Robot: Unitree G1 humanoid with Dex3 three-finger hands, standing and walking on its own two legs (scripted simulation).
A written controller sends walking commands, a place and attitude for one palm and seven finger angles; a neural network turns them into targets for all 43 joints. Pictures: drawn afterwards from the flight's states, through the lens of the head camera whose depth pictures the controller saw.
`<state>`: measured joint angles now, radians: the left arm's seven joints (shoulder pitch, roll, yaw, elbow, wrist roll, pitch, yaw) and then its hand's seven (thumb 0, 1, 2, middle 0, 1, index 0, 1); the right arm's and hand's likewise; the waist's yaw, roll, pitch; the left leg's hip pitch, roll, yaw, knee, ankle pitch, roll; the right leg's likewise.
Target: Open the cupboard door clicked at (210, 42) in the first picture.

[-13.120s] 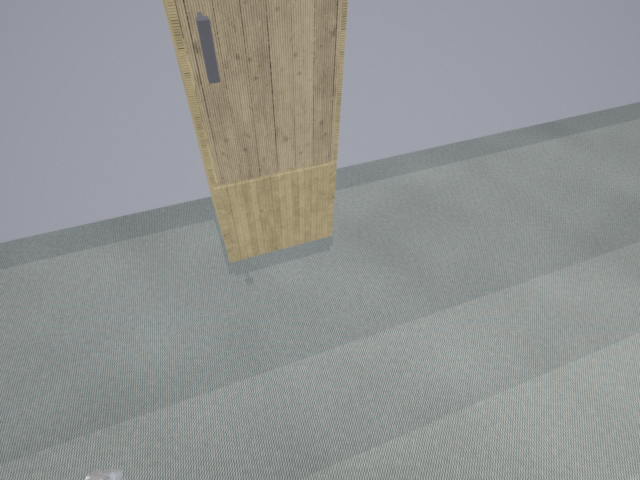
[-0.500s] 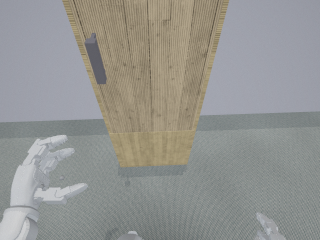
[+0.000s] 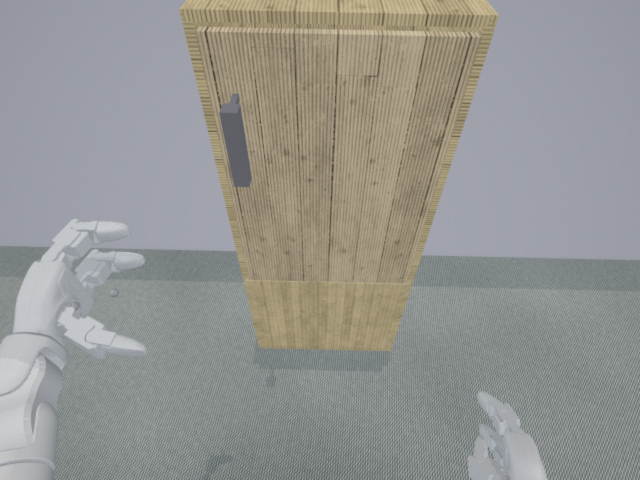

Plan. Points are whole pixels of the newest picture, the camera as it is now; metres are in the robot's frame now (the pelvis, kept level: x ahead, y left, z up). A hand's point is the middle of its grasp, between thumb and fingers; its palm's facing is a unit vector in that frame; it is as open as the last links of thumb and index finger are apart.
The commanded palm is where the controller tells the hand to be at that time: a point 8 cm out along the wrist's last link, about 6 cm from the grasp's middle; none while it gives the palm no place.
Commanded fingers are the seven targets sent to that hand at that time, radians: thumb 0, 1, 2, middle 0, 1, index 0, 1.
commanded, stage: raise the hand with hooked fingers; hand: left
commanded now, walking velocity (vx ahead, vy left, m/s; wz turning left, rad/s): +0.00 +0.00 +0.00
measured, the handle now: (239, 140) +0.59 +0.20 +0.11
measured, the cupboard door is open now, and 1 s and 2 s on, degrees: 0 0 0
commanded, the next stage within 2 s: move the hooked fingers beside the handle in 0.62 s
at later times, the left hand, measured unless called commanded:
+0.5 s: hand (123, 274) +0.30 +0.26 +0.12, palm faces +0.11 -0.99 -0.02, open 14.0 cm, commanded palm +0.26 +0.31 +0.13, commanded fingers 0.00 -0.50 0.30 -0.30 -1.20 -0.30 -1.20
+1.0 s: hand (141, 250) +0.33 +0.25 +0.12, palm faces +0.09 -1.00 -0.01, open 14.0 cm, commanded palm +0.31 +0.30 +0.12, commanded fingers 0.00 -0.50 0.30 -0.30 -1.20 -0.30 -1.20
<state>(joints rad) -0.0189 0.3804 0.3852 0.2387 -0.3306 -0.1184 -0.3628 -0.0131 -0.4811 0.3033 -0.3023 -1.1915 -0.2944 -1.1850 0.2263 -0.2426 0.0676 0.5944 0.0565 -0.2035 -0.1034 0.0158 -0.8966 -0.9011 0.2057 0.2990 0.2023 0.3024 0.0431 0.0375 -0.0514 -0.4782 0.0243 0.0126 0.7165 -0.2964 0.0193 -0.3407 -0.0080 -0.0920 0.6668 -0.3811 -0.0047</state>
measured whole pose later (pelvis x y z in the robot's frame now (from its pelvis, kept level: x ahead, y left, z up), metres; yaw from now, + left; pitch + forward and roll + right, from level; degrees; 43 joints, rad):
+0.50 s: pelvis +0.00 -0.01 +0.01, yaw -1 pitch +2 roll -1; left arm -0.09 0.40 0.43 0.32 -0.32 -0.09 -0.38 -0.02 -0.50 0.30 -0.30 -1.20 -0.30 -1.20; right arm 0.27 -0.27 0.04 0.60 0.06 -0.20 -0.11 0.02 -0.90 -0.90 0.20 0.30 0.20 0.30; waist 0.02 0.03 -0.03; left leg -0.43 0.04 0.03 0.65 -0.27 0.01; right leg -0.31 0.00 -0.08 0.62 -0.36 -0.02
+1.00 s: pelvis +0.00 -0.01 +0.00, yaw -1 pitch +4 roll -1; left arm -0.26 0.42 0.40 0.48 -0.30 -0.10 -0.39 -0.02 -0.50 0.30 -0.30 -1.20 -0.30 -1.20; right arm 0.25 -0.27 0.05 0.61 0.07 -0.18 -0.11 0.02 -0.90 -0.90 0.20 0.30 0.20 0.30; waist 0.02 0.03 -0.04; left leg -0.47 0.04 0.01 0.68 -0.28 0.00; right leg -0.34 0.01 -0.09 0.65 -0.37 -0.02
